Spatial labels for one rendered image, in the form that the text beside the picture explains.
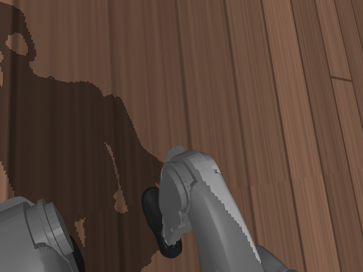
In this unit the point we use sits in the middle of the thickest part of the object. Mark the right robot foot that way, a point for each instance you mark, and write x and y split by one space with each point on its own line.
151 210

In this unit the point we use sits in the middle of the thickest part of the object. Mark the left robot foot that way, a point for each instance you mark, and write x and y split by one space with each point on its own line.
78 256

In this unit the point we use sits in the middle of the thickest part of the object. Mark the right robot hand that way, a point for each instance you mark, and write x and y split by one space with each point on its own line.
269 261

